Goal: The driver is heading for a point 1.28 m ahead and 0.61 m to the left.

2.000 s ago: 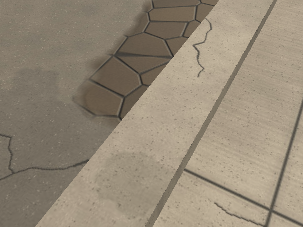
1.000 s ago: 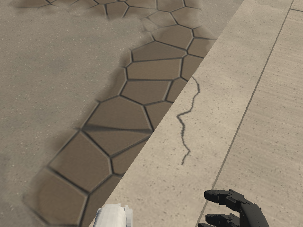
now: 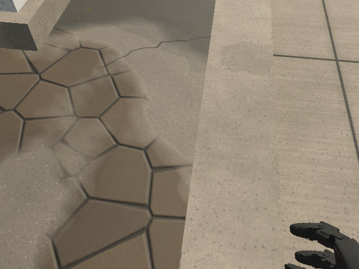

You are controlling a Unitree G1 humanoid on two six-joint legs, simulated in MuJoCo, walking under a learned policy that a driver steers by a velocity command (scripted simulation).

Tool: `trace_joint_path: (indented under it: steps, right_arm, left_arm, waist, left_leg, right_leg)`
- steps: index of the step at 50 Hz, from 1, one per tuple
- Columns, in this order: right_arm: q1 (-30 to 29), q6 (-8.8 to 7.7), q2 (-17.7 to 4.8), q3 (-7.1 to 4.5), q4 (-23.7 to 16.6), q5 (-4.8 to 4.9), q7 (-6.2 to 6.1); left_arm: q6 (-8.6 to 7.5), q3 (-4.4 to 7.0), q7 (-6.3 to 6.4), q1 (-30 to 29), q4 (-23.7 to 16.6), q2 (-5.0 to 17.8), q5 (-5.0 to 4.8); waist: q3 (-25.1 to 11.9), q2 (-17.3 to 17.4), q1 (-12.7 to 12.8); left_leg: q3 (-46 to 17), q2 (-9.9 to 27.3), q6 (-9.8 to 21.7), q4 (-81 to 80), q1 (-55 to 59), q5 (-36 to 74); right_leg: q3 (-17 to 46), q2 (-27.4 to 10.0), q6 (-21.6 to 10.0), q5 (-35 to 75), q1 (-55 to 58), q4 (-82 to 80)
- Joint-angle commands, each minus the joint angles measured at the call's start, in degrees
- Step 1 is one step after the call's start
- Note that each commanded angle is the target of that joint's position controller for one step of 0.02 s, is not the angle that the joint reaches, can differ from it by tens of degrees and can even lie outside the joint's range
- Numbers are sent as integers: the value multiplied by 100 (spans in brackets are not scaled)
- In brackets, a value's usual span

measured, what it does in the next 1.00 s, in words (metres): walks ahead, turning left: left foot 0.04 m lower, then right foot 0.04 m higher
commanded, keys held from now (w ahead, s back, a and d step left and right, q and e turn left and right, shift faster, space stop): w+q+shift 0.84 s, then w+shift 0.16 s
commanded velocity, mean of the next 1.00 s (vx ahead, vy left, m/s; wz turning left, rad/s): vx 1.00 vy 0.00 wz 0.77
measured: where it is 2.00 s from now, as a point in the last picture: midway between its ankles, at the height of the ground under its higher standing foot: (67, 85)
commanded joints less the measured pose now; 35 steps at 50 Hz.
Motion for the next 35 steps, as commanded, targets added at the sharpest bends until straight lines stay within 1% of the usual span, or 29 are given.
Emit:
trace_joint_path:
  steps: [1,2,3,4,5,6,7,8,9,10,11,12,13,14,15,16,17,18,19,20,21,22,24,26,28,30,32,33,35]
  right_arm:
    - [2754,-68,-1537,-656,491,-108,-65]
    - [4256,47,-1505,-869,966,195,-13]
    - [4605,26,-1500,-791,1477,144,27]
    - [4192,-40,-1264,-627,1484,-69,2]
    - [4082,-81,-1256,-656,1433,-194,-86]
    - [3397,-70,-1275,-771,1246,-6,-274]
    - [2888,-115,-983,-729,1099,114,-341]
    - [2588,-141,-1055,-694,1083,142,-327]
    - [2131,-163,-1202,-687,984,85,-296]
    - [1461,-151,-1290,-697,804,-5,-279]
    - [1095,-126,-1309,-741,732,43,-217]
    - [1183,-116,-1530,-822,792,152,-134]
    - [1271,-142,-1523,-840,751,181,-39]
    - [1439,-169,-1505,-841,743,190,25]
    - [1561,-180,-1475,-830,758,201,78]
    - [1524,-219,-767,-659,612,138,82]
    - [2206,-213,-455,-600,339,344,105]
    - [2238,-75,-458,-582,451,184,112]
    - [2041,10,-424,-570,438,45,159]
    - [1931,103,-397,-576,474,8,208]
    - [1806,193,-448,-621,458,27,257]
    - [1696,275,-422,-623,338,53,323]
    - [1121,366,-412,-600,11,32,387]
    - [626,375,-456,-561,-250,-14,458]
    - [325,369,-482,-504,-348,-13,603]
    - [230,384,-504,-480,-330,52,671]
    - [420,400,-652,-512,-233,16,556]
    - [768,405,-774,-549,-123,2,477]
    - [2561,411,-1084,-710,410,-11,298]
  left_arm:
    - [106,81,57,692,-189,550,-249]
    - [-59,127,97,-1380,-509,1028,-162]
    - [-226,51,84,-2820,-1053,543,60]
    - [-332,-136,61,-2660,-1410,61,-3]
    - [-284,-236,55,-1721,-1612,-110,-224]
    - [-235,-387,12,-1499,-1835,-223,-7]
    - [-140,-369,4,-2154,-1884,33,270]
    - [-59,-362,-21,-2485,-2017,26,444]
    - [-2,-406,-68,-2640,-2232,48,411]
    - [59,-477,-165,-2489,-2326,-28,218]
    - [108,-534,-268,-1790,-2104,-210,61]
    - [171,-446,-300,-1061,-1780,-155,-50]
    - [205,-326,-253,-625,-1537,89,-57]
    - [216,-182,-179,5,-1250,334,31]
    - [192,-39,-74,694,-1071,576,148]
    - [103,83,72,1038,-1102,1104,281]
    - [106,143,145,492,-1335,1357,164]
    - [130,69,178,-608,-1510,886,83]
    - [114,27,145,-1029,-1528,493,6]
    - [87,32,92,-1135,-1395,321,27]
    - [66,17,84,-1184,-1266,193,56]
    - [25,12,90,-1187,-1121,146,44]
    - [-89,-13,90,-967,-859,-29,-6]
    - [-171,-9,111,-973,-726,-72,-24]
    - [-209,75,139,-1027,-629,206,-32]
    - [-166,151,150,-841,-516,454,-11]
    - [-74,200,148,-647,-479,710,3]
    - [9,257,161,-574,-499,920,3]
    - [205,348,183,-692,-565,1187,57]
  waist:
    - [-1932,1147,-1262]
    - [-2180,1383,-2879]
    - [-1104,1598,-2903]
    - [-539,1486,-2037]
    - [-1299,1684,-1470]
    - [-1687,1703,-1030]
    - [-833,475,-875]
    - [-346,-220,-631]
    - [178,-465,-320]
    - [437,-326,89]
    - [269,-90,405]
    - [-42,172,565]
    - [-209,11,678]
    - [-625,-313,889]
    - [-1082,-769,1272]
    - [-1218,-1742,1230]
    - [-1367,-2485,411]
    - [-521,-1456,-199]
    - [6,-932,-372]
    - [327,-682,-493]
    - [455,-631,-577]
    - [586,-893,-679]
    - [610,-878,-658]
    - [481,-561,-713]
    - [360,-294,-715]
    - [363,-213,-683]
    - [155,-174,-828]
    - [-112,-231,-1036]
    - [-933,-213,-1870]
  left_leg:
    - [-1573,796,1494,576,6007,-1401]
    - [-1266,444,1347,114,6238,-170]
    - [-766,322,1350,278,6035,1838]
    - [-2024,779,1692,281,5986,3304]
    - [-3772,1968,2475,214,6740,2671]
    - [-5835,2263,2645,-829,5672,-933]
    - [-5685,1966,2261,-1223,4186,-2195]
    - [-5065,1745,1959,-1321,3027,-2638]
    - [-4255,1433,1704,-1688,1640,-2760]
    - [-3325,961,1483,-2261,-172,-2726]
    - [-2481,381,1247,-2363,-1917,-2648]
    - [-2206,283,1287,-2281,-2242,-1992]
    - [-1994,205,1163,-1807,-1908,-1640]
    - [-1805,13,970,-698,-1289,-905]
    - [-1510,-378,753,1010,-854,-335]
    - [-1304,-821,491,3340,-971,-2203]
    - [-1275,-882,492,4894,-1687,-2890]
    - [-1176,-359,467,5650,-1984,-2326]
    - [-884,-5,439,5395,-1947,-1898]
    - [-860,184,396,5059,-1701,-1794]
    - [-881,279,319,4760,-1501,-1852]
    - [-918,374,235,4463,-1463,-1718]
    - [-916,476,205,3881,-1508,-1133]
    - [-717,542,275,2915,-1178,-364]
    - [-100,414,427,1585,-301,378]
    - [320,229,597,925,403,620]
    - [626,-131,800,744,733,284]
    - [712,-326,913,734,1041,-89]
    - [510,-487,1213,611,2916,-575]
  right_leg:
    - [-584,-816,726,6619,-4020,5536]
    - [-993,46,814,3018,-4518,6896]
    - [-981,241,733,108,-5739,7554]
    - [-792,93,725,-193,-6904,7975]
    - [-36,-306,819,-391,-7750,8679]
    - [629,-759,578,-395,-7612,8242]
    - [814,-1040,542,-717,-7548,7758]
    - [612,-1124,570,-1195,-7357,7216]
    - [305,-1255,667,-1042,-6795,6007]
    - [-241,-1270,771,-98,-5111,4725]
    - [-605,-1113,788,1275,-2438,3927]
    - [-1015,-860,875,1871,-1110,3847]
    - [-997,-920,922,1951,-756,3525]
    - [-980,-775,892,1551,-426,3200]
    - [-997,-708,868,948,-63,2650]
    - [1009,-1952,722,-1043,-201,1431]
    - [4746,-3145,338,-3095,-575,-708]
    - [4916,-3179,-34,-3870,-1349,-670]
    - [3782,-3037,-125,-3161,-2029,-365]
    - [2833,-2798,-29,-2221,-2527,-225]
    - [1974,-2569,118,-1488,-2838,-161]
    - [1316,-2484,222,-895,-2986,-227]
    - [399,-2441,292,360,-2799,-411]
    - [-609,-2262,408,1572,-2599,-605]
    - [-1546,-1933,586,1893,-2425,-994]
    - [-2087,-1854,674,2408,-2097,-1113]
    - [-2367,-1897,704,5057,-1262,-432]
    - [-2417,-1967,722,6344,-884,270]
    - [-2348,-2109,648,7541,-1204,2803]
